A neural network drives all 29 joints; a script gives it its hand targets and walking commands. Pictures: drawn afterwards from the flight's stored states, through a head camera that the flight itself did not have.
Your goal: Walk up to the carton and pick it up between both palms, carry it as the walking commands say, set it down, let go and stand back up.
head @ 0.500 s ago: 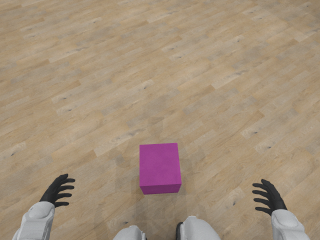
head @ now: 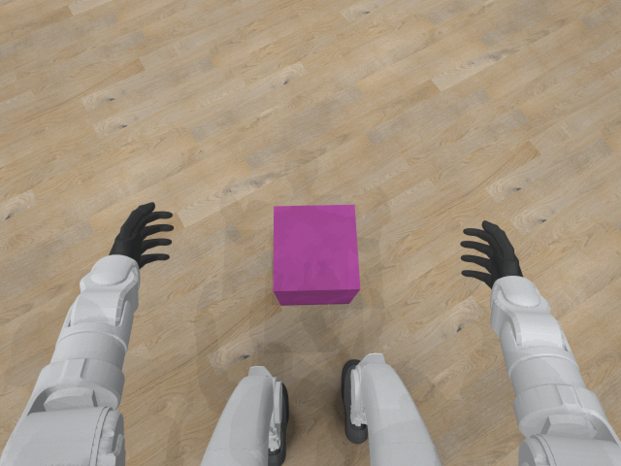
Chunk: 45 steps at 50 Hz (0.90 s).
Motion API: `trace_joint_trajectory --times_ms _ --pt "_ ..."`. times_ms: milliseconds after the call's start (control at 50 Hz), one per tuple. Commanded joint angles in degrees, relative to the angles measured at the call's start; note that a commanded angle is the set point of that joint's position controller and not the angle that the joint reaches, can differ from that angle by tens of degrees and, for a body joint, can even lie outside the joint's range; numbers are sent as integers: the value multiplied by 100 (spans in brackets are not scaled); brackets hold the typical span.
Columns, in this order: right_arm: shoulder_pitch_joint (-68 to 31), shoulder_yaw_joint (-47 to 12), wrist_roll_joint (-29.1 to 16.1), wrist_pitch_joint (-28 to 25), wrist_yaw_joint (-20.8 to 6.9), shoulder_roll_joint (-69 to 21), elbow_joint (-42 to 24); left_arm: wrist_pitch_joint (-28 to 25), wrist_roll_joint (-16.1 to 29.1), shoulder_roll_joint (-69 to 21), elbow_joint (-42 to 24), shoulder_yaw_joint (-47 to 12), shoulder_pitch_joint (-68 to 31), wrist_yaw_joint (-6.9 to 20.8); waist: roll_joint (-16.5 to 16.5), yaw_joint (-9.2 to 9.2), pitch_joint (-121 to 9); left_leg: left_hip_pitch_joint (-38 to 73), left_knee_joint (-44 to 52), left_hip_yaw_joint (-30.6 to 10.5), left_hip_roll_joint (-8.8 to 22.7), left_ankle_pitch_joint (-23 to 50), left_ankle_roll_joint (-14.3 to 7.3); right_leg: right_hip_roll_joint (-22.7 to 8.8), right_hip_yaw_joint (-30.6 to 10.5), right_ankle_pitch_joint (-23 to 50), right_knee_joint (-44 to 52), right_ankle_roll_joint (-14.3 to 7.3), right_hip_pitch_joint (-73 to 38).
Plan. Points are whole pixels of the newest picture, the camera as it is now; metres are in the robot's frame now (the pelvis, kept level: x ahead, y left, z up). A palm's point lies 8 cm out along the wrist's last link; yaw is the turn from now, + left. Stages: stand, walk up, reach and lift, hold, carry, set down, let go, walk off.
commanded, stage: reach and lift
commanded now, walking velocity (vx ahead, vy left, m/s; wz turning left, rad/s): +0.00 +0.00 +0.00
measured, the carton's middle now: (314, 259) +0.49 -0.01 -0.57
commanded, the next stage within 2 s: none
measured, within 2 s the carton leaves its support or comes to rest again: neither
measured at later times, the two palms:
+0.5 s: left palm (181, 196) +0.48 +0.20 -0.13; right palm (443, 203) +0.46 -0.21 -0.14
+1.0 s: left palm (207, 213) +0.49 +0.19 -0.23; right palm (418, 219) +0.47 -0.20 -0.24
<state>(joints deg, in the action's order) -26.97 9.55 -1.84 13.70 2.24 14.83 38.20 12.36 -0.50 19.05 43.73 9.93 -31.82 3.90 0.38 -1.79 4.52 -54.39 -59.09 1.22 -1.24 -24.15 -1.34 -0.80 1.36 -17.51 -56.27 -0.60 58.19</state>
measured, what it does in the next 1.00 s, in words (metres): lowers itself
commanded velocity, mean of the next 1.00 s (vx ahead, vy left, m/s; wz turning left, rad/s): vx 0.00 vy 0.00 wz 0.00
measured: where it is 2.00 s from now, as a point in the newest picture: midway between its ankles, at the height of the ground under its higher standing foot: (316, 427)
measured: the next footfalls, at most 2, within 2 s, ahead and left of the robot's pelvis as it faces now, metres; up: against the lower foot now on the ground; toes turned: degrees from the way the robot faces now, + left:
none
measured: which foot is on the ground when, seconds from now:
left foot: down 0.00-1.00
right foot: down 0.00-1.00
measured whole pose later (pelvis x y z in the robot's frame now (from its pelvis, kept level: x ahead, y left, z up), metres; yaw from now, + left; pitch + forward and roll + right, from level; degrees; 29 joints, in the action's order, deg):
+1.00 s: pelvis -0.02 -0.01 -0.12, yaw +2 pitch +48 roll +0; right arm -61.9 20.9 1.4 5.1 3.5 11.1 52.2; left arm 5.4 -1.4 15.8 55.8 16.4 -65.6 -0.7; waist 0.5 -1.8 -5.6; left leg -103.1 -81.5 -0.9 -2.9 -26.9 -0.1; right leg 0.6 0.0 -20.1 -77.8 -0.2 106.1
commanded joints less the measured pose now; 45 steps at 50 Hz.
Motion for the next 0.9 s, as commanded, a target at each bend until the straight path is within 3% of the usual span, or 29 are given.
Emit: trace_joint_trajectory --times_ms 0,200,440,560,680,880 --pt "-1348 271 18 -113 -29 704 -259 -60 24 763 -283 215 -1445 -76 124 -11 -3424 565 936 -283 -45 601 179 201 -93 524 296 160 -1915" --pt "-2804 560 77 -441 -63 618 290 -341 81 645 260 392 -2866 -257 78 44 -4573 -165 631 -272 -99 850 231 198 -100 777 13 134 -1320" --pt "-4027 869 194 -825 96 267 478 -761 162 583 469 583 -3927 -287 -33 61 -6188 -1349 218 -197 -279 1946 256 287 -379 2707 -465 115 -1899" --pt "-3801 1092 421 -931 106 69 292 -872 -41 457 262 796 -3795 -259 -11 6 -6642 -1647 145 -134 -333 2578 311 326 -388 3606 -585 165 -2181" --pt "-3834 1258 526 -981 4 -22 177 -854 -216 216 139 843 -3858 -254 117 -11 -6391 -1609 33 -107 -324 2533 341 345 -248 3131 -605 217 -1368" --pt "-4369 1260 446 -976 40 45 951 -812 -192 172 745 756 -4394 -379 154 -11 -5823 -3011 -1065 -34 -322 1023 385 397 -74 1407 -1653 234 680"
